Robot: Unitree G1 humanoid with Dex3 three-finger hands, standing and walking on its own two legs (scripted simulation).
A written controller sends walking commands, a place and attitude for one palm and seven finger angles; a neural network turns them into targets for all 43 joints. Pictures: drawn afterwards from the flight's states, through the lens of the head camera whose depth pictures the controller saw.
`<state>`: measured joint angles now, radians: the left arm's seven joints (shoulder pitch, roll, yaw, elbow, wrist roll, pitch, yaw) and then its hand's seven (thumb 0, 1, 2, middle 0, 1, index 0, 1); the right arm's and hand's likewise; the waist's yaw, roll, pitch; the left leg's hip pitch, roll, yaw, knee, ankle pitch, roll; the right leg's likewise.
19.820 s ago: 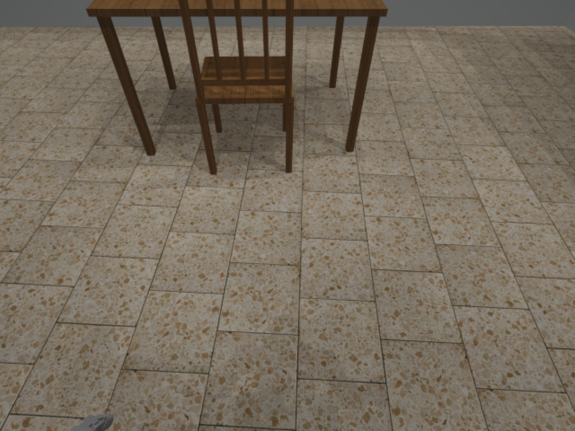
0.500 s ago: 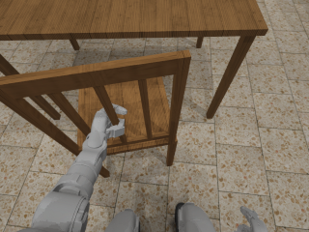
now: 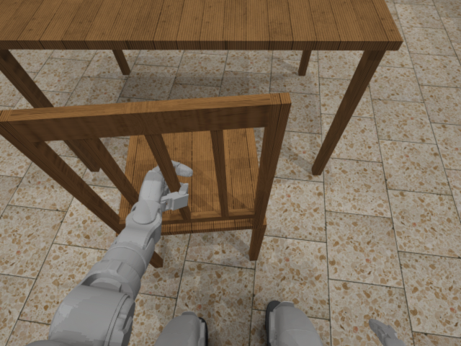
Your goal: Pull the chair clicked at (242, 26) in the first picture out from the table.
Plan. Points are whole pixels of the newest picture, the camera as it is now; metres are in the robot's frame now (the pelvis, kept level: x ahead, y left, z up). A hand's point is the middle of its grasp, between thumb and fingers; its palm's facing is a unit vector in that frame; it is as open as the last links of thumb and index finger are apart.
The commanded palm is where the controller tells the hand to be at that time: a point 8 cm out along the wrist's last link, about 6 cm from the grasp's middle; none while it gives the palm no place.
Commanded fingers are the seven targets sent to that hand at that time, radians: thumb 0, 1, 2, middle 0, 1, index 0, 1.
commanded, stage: step backward, pulling the chair out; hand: left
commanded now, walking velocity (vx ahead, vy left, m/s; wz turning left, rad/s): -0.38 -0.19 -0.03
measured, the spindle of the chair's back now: (173, 184) +0.41 +0.13 -0.05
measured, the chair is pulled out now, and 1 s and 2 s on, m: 0.27 0.35 0.44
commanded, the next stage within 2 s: none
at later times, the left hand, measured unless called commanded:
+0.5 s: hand (175, 210) +0.35 +0.12 -0.05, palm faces -0.05 -0.98 -0.18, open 5.3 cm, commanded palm +0.36 +0.17 -0.04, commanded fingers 0.00 0.90 0.90 -0.50 -1.45 -0.50 -1.45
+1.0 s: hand (173, 227) +0.31 +0.12 -0.05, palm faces -0.01 -0.98 -0.19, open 5.4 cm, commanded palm +0.30 +0.17 -0.04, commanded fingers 0.00 0.90 0.90 -0.50 -1.45 -0.50 -1.45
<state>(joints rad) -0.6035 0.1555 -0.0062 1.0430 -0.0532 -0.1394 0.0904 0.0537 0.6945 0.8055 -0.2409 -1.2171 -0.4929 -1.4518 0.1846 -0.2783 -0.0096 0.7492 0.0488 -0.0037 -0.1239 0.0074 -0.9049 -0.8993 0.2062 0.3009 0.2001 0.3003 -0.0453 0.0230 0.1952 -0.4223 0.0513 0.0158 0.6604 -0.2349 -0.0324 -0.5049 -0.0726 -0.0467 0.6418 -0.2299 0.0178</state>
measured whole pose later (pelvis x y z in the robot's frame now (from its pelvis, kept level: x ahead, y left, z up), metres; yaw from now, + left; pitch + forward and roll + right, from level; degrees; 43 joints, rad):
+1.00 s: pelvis -0.08 +0.00 +0.00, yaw +2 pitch +2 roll +1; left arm -0.64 0.17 0.03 1.02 -0.05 -0.10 0.10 0.07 0.69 0.81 -0.28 -1.26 -0.49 -1.45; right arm 0.16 -0.29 -0.02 0.75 0.05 0.03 -0.12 0.01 -0.91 -0.90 0.21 0.30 0.20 0.30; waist -0.08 0.02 0.22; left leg -0.39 0.04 0.03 0.70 -0.43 -0.05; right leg -0.49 -0.09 -0.04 0.58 -0.12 0.02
